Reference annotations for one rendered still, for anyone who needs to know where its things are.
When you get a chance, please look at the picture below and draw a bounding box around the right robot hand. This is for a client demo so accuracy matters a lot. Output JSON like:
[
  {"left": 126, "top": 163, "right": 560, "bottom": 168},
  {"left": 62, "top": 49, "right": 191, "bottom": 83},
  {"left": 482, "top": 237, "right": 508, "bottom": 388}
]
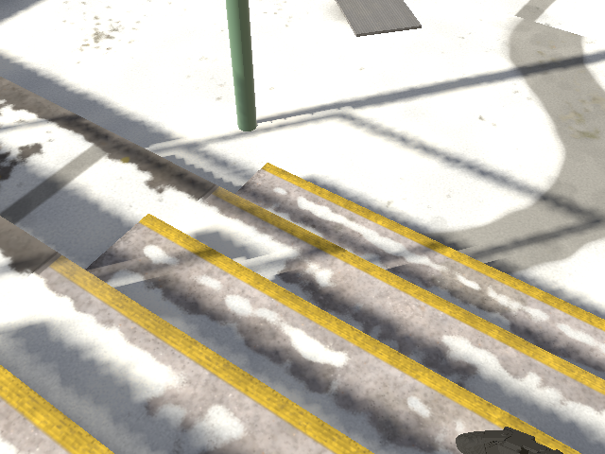
[{"left": 456, "top": 427, "right": 563, "bottom": 454}]

